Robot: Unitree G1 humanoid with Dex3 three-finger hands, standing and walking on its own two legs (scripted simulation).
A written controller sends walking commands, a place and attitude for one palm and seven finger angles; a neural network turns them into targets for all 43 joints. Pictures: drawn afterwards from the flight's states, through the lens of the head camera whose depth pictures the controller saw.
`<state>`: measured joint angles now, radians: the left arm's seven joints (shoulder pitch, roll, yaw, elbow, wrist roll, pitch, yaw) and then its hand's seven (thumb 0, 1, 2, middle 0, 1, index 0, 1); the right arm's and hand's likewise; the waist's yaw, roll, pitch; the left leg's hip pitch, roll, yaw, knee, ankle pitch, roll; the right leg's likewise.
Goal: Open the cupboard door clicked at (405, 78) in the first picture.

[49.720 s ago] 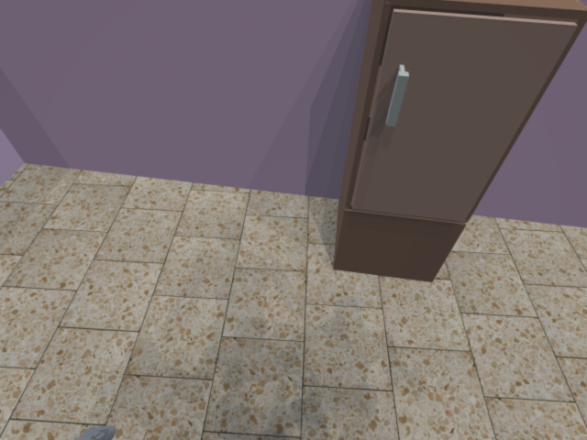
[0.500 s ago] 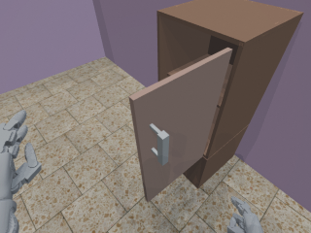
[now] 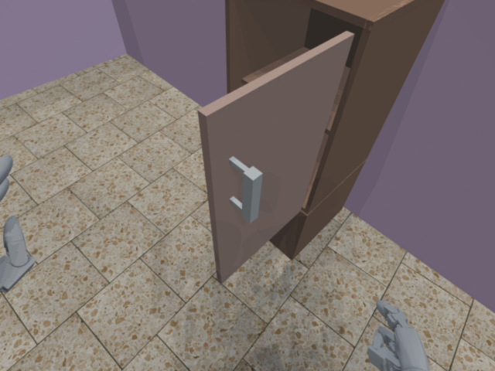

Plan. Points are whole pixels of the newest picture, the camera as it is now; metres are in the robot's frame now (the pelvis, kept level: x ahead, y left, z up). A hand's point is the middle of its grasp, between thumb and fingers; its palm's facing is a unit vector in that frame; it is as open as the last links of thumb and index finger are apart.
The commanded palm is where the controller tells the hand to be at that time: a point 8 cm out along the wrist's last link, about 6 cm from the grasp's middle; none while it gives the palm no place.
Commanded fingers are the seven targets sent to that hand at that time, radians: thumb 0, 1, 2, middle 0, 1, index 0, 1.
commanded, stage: step back with the hand held close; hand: left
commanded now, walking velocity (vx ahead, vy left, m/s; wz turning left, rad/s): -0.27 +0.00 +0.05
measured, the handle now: (242, 190) +0.40 +0.04 +0.06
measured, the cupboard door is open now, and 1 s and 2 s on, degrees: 90 90 90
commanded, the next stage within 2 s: stop stepping back and stand still in 0.74 s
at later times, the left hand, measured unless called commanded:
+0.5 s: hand out of the picture +0.12 +0.27 +0.16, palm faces +0.50 -0.71 -0.49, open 7.4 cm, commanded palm +0.05 +0.30 +0.18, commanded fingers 0.00 0.90 0.90 -0.20 -0.30 -0.20 -0.30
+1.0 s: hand out of the picture +0.05 +0.21 +0.17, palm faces +0.33 -0.80 -0.50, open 7.4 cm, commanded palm -0.02 +0.26 +0.18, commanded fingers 0.00 0.90 0.90 -0.20 -0.30 -0.20 -0.30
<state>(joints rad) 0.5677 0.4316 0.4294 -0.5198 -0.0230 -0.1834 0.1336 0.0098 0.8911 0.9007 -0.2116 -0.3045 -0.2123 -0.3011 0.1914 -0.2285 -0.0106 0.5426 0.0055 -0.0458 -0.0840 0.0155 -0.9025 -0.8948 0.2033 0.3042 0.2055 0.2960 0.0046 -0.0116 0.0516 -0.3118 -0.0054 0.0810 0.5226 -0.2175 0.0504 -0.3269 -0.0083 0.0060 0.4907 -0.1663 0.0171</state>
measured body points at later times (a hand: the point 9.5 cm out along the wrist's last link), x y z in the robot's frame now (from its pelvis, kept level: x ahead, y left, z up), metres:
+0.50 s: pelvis -0.07 -0.01 -0.02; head -0.04 +0.01 +0.43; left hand +0.09 +0.31 +0.19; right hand +0.11 -0.23 -0.10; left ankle +0.03 +0.09 -0.73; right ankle +0.03 -0.13 -0.73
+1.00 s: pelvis -0.17 -0.03 -0.01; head -0.12 -0.01 +0.44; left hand +0.03 +0.26 +0.20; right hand +0.02 -0.24 -0.08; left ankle -0.03 +0.09 -0.73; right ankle -0.29 -0.14 -0.74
